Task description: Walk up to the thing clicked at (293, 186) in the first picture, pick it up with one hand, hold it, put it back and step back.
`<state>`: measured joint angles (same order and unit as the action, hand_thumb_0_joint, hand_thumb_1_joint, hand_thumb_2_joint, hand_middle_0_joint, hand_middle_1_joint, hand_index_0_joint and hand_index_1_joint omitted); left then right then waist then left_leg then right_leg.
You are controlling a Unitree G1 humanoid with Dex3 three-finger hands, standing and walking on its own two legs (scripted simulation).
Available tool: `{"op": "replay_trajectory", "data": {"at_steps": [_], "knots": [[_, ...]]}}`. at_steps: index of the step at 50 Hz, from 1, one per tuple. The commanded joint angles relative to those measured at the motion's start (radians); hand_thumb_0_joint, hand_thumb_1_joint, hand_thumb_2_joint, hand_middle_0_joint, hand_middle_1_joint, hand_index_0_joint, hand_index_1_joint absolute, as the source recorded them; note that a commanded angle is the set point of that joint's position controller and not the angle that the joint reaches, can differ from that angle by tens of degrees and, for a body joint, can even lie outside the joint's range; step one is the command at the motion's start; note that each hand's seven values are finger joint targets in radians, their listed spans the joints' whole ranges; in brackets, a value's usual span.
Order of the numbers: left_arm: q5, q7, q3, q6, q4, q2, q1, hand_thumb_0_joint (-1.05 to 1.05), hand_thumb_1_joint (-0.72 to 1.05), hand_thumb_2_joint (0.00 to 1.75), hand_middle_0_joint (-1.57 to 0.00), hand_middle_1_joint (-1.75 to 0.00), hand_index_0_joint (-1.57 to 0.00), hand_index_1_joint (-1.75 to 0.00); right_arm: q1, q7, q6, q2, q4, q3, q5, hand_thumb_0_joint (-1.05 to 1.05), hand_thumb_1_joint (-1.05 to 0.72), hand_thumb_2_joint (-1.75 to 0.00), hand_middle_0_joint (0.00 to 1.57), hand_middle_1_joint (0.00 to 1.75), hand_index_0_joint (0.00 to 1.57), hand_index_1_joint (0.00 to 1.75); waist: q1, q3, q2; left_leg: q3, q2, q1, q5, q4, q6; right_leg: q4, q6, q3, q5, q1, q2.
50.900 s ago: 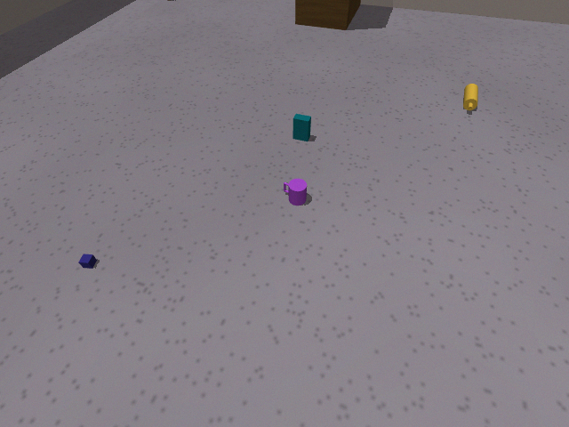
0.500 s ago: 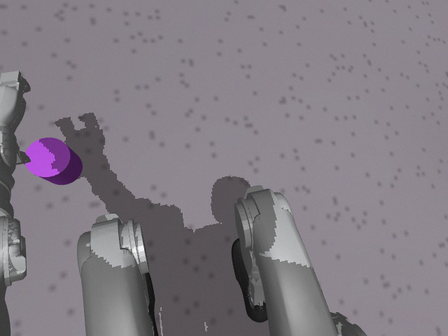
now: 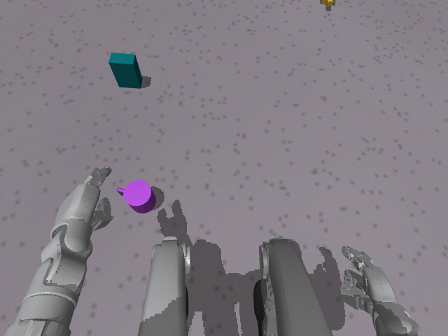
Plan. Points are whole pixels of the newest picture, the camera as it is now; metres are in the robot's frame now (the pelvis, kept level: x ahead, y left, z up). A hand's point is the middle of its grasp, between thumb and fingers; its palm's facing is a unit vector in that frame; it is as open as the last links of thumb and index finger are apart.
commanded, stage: home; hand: left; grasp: from above
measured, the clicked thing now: (135, 196) +0.48 +0.28 -0.47
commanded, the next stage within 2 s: none
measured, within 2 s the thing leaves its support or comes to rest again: neither
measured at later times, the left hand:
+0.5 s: hand (75, 250) +0.25 +0.19 +0.10, palm faces +0.11 -0.97 -0.23, open 7.4 cm
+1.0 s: hand (59, 274) +0.22 +0.19 +0.14, palm faces +0.13 -0.97 -0.19, open 7.4 cm
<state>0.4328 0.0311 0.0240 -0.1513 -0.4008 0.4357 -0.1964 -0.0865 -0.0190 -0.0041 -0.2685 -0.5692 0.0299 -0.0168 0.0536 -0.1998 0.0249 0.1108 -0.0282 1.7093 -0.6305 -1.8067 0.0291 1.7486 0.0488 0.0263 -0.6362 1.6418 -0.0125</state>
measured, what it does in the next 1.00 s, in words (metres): rises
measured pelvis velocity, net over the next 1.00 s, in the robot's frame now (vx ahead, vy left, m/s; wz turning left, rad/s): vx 0.08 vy -0.01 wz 0.08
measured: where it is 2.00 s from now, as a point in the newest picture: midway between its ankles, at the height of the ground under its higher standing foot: (222, 331)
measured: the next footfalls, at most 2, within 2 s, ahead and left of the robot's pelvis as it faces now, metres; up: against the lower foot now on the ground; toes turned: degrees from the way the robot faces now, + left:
none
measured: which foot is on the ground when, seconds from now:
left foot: down 0.00-1.00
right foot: down 0.00-1.00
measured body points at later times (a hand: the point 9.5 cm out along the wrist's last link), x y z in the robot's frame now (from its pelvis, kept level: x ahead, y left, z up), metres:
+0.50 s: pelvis +0.06 +0.00 +0.17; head +0.12 +0.02 +0.61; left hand +0.24 +0.25 +0.12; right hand +0.23 -0.23 +0.09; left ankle +0.08 +0.13 -0.49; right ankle +0.08 -0.15 -0.49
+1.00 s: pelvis +0.08 -0.01 +0.19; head +0.10 +0.00 +0.64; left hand +0.21 +0.24 +0.16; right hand +0.27 -0.23 +0.14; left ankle +0.08 +0.13 -0.49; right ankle +0.08 -0.15 -0.49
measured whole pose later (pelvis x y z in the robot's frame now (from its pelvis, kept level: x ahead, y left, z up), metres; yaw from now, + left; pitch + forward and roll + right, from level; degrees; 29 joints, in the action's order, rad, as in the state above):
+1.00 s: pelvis +0.08 -0.01 +0.19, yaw +4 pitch +11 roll -3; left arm -0.05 0.02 0.03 -0.47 0.14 0.22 0.51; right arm -0.27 0.18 -0.23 -0.22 -0.51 -0.03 0.00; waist 0.03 -0.17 0.04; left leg 0.08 -0.04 0.71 -0.49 -1.02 0.03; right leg 0.96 0.03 0.05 -0.49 0.65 -0.03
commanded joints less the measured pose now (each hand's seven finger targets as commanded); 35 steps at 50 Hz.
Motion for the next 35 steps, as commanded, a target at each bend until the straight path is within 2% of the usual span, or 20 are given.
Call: {"op": "replay_trajectory", "data": {"at_steps": [1, 3, 6, 8, 9, 10, 12, 14, 17, 22, 24, 27, 28, 29, 30, 31, 35], "knots": [[-0.116, 0.040, 0.070, -0.032, 0.287, 0.124, -0.072, 0.00, 0.90, 0.90, -0.20, -0.30, -0.20, -0.30, -0.055, 0.039, -0.058, -0.135, 0.106, 0.042, -0.016, 0.00, -0.90, -0.90, 0.20, 0.30, 0.20, 0.30, 0.030, -0.434, 0.092, -0.042, 0.011, -0.505, 0.039, 0.369, -0.049, -0.359, -0.068, 0.017, 0.093, -0.366, 0.029], [-0.169, 0.042, 0.059, -0.062, 0.302, 0.091, -0.010, 0.00, 0.90, 0.90, -0.20, -0.30, -0.20, -0.30, -0.034, 0.054, -0.074, -0.128, 0.117, 0.031, -0.019, 0.00, -0.90, -0.90, 0.20, 0.30, 0.20, 0.30, 0.036, -0.384, 0.077, -0.031, 0.009, -0.543, 0.008, 0.426, -0.047, -0.402, -0.066, 0.014, 0.069, -0.398, 0.028], [-0.258, 0.046, 0.069, -0.097, 0.385, 0.074, 0.069, 0.00, 0.90, 0.90, -0.20, -0.30, -0.20, -0.30, -0.021, 0.074, -0.098, -0.114, 0.142, 0.020, -0.019, 0.00, -0.90, -0.90, 0.20, 0.30, 0.20, 0.30, 0.033, -0.349, 0.093, -0.027, 0.010, -0.613, -0.012, 0.505, -0.047, -0.477, -0.064, 0.008, 0.053, -0.472, 0.027], [-0.302, 0.052, 0.071, -0.119, 0.428, 0.056, 0.120, 0.00, 0.90, 0.90, -0.20, -0.30, -0.20, -0.30, -0.028, 0.088, -0.111, -0.103, 0.151, 0.012, -0.022, 0.00, -0.90, -0.90, 0.20, 0.30, 0.20, 0.30, 0.029, -0.329, 0.101, -0.027, 0.010, -0.674, -0.001, 0.558, -0.044, -0.526, -0.065, 0.005, 0.064, -0.522, 0.026], [-0.320, 0.055, 0.075, -0.131, 0.435, 0.046, 0.160, 0.00, 0.90, 0.90, -0.20, -0.30, -0.20, -0.30, -0.035, 0.095, -0.118, -0.096, 0.150, 0.009, -0.022, 0.00, -0.90, -0.90, 0.20, 0.30, 0.20, 0.30, 0.025, -0.319, 0.098, -0.029, 0.008, -0.701, 0.035, 0.574, -0.042, -0.545, -0.065, 0.005, 0.093, -0.548, 0.027], [-0.337, 0.057, 0.063, -0.143, 0.450, 0.019, 0.199, 0.00, 0.90, 0.90, -0.20, -0.30, -0.20, -0.30, -0.049, 0.103, -0.123, -0.092, 0.154, 0.004, -0.022, 0.00, -0.90, -0.90, 0.20, 0.30, 0.20, 0.30, 0.033, -0.322, 0.091, -0.029, 0.008, -0.736, 0.072, 0.593, -0.041, -0.565, -0.065, 0.008, 0.126, -0.581, 0.026], [-0.373, 0.065, 0.083, -0.169, 0.486, 0.013, 0.259, 0.00, 0.90, 0.90, -0.20, -0.30, -0.20, -0.30, -0.068, 0.119, -0.134, -0.082, 0.162, -0.006, -0.023, 0.00, -0.90, -0.90, 0.20, 0.30, 0.20, 0.30, 0.021, -0.310, 0.089, -0.035, 0.012, -0.778, 0.133, 0.632, -0.040, -0.612, -0.064, 0.009, 0.177, -0.654, 0.027], [-0.400, 0.066, 0.069, -0.193, 0.512, -0.024, 0.310, 0.00, 0.90, 0.90, -0.20, -0.30, -0.20, -0.30, -0.085, 0.138, -0.146, -0.070, 0.164, -0.018, -0.024, 0.00, -0.90, -0.90, 0.20, 0.30, 0.20, 0.30, 0.028, -0.278, 0.071, -0.039, 0.011, -0.819, 0.185, 0.673, -0.039, -0.660, -0.063, 0.012, 0.221, -0.714, 0.029], [-0.444, 0.065, 0.082, -0.225, 0.564, -0.057, 0.406, 0.00, 0.90, 0.90, -0.20, -0.30, -0.20, -0.30, -0.111, 0.165, -0.168, -0.062, 0.173, -0.026, -0.023, 0.00, -0.90, -0.90, 0.20, 0.30, 0.20, 0.30, 0.016, -0.262, 0.084, -0.036, 0.011, -0.909, 0.269, 0.739, -0.033, -0.712, -0.061, 0.021, 0.291, -0.805, 0.029], [-0.489, 0.055, 0.086, -0.264, 0.644, -0.103, 0.548, 0.00, 0.90, 0.90, -0.20, -0.30, -0.20, -0.30, -0.150, 0.195, -0.196, -0.057, 0.188, -0.029, -0.014, 0.00, -0.90, -0.90, 0.20, 0.30, 0.20, 0.30, 0.007, -0.202, 0.083, -0.039, 0.006, -1.026, 0.404, 0.837, -0.024, -0.799, -0.058, 0.042, 0.396, -0.918, 0.032], [-0.501, 0.050, 0.086, -0.276, 0.698, -0.108, 0.604, 0.00, 0.90, 0.90, -0.20, -0.30, -0.20, -0.30, -0.150, 0.204, -0.206, -0.051, 0.209, -0.031, -0.014, 0.00, -0.90, -0.90, 0.20, 0.30, 0.20, 0.30, -0.004, -0.165, 0.081, -0.051, 0.013, -1.050, 0.384, 0.872, -0.028, -0.849, -0.054, 0.045, 0.387, -0.958, 0.035], [-0.502, 0.038, 0.074, -0.289, 0.711, -0.129, 0.659, 0.00, 0.90, 0.90, -0.20, -0.30, -0.20, -0.30, -0.154, 0.211, -0.224, -0.050, 0.209, -0.029, -0.009, 0.00, -0.90, -0.90, 0.20, 0.30, 0.20, 0.30, 0.002, -0.119, 0.051, -0.052, 0.013, -1.066, 0.397, 0.901, -0.030, -0.884, -0.054, 0.053, 0.393, -0.980, 0.038], [-0.502, 0.033, 0.074, -0.289, 0.724, -0.124, 0.674, 0.00, 0.90, 0.90, -0.20, -0.30, -0.20, -0.30, -0.152, 0.213, -0.228, -0.051, 0.219, -0.028, -0.009, 0.00, -0.90, -0.90, 0.20, 0.30, 0.20, 0.30, -0.004, -0.088, 0.041, -0.055, 0.017, -1.062, 0.384, 0.908, -0.034, -0.902, -0.051, 0.055, 0.384, -0.989, 0.037], [-0.501, 0.029, 0.073, -0.289, 0.728, -0.129, 0.693, 0.00, 0.90, 0.90, -0.20, -0.30, -0.20, -0.30, -0.152, 0.214, -0.233, -0.049, 0.220, -0.026, -0.006, 0.00, -0.90, -0.90, 0.20, 0.30, 0.20, 0.30, 0.003, -0.083, 0.027, -0.056, 0.018, -1.068, 0.390, 0.912, -0.036, -0.914, -0.050, 0.055, 0.389, -1.000, 0.038], [-0.499, 0.024, 0.076, -0.291, 0.729, -0.128, 0.706, 0.00, 0.90, 0.90, -0.20, -0.30, -0.20, -0.30, -0.156, 0.215, -0.237, -0.051, 0.225, -0.024, -0.006, 0.00, -0.90, -0.90, 0.20, 0.30, 0.20, 0.30, -0.004, -0.079, 0.010, -0.062, 0.022, -1.070, 0.393, 0.914, -0.038, -0.923, -0.048, 0.055, 0.392, -1.011, 0.035], [-0.497, 0.019, 0.065, -0.290, 0.738, -0.131, 0.704, 0.00, 0.90, 0.90, -0.20, -0.30, -0.20, -0.30, -0.153, 0.215, -0.240, -0.054, 0.229, -0.022, -0.006, 0.00, -0.90, -0.90, 0.20, 0.30, 0.20, 0.30, -0.002, -0.062, -0.001, -0.067, 0.024, -1.069, 0.380, 0.922, -0.041, -0.933, -0.046, 0.056, 0.382, -1.011, 0.034], [-0.490, 0.000, 0.066, -0.284, 0.733, -0.128, 0.698, 0.00, 0.90, 0.90, -0.20, -0.30, -0.20, -0.30, -0.150, 0.213, -0.257, -0.066, 0.222, -0.012, 0.002, 0.00, -0.90, -0.90, 0.20, 0.30, 0.20, 0.30, 0.002, -0.032, 0.011, -0.074, 0.022, -1.090, 0.372, 0.939, -0.037, -0.941, -0.044, 0.062, 0.367, -1.009, 0.035]]}}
